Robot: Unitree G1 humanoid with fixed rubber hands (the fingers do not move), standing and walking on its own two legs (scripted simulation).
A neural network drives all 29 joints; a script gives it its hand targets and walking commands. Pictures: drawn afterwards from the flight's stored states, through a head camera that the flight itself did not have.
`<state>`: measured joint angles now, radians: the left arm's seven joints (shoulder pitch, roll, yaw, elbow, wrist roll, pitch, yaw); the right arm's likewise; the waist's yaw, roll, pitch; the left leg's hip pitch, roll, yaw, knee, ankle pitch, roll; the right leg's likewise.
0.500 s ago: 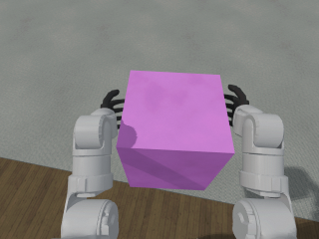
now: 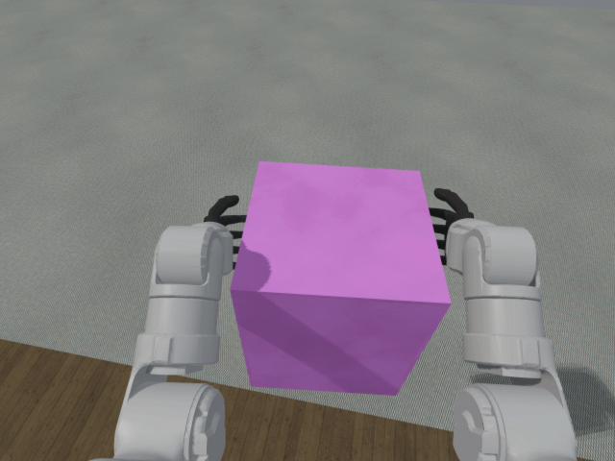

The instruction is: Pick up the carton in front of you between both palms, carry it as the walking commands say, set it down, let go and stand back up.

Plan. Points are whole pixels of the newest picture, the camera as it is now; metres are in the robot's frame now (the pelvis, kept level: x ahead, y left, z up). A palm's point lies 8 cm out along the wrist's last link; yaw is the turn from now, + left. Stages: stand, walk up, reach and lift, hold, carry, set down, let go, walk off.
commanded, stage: carry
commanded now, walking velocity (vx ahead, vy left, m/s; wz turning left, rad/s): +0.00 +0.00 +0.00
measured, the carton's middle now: (330, 284) +0.35 +0.00 +0.05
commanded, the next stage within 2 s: none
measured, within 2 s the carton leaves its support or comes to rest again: neither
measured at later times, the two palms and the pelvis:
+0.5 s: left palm (212, 250) +0.34 +0.15 +0.12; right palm (457, 249) +0.35 -0.15 +0.12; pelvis -0.01 +0.00 +0.00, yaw +0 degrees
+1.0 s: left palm (213, 261) +0.32 +0.14 +0.13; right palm (467, 257) +0.33 -0.16 +0.12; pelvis -0.02 -0.01 +0.00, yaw +0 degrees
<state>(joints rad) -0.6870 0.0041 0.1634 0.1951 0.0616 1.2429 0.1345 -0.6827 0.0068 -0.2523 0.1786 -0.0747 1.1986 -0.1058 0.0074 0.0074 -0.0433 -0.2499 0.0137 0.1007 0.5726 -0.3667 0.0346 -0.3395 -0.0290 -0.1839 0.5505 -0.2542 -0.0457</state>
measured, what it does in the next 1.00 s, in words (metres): stands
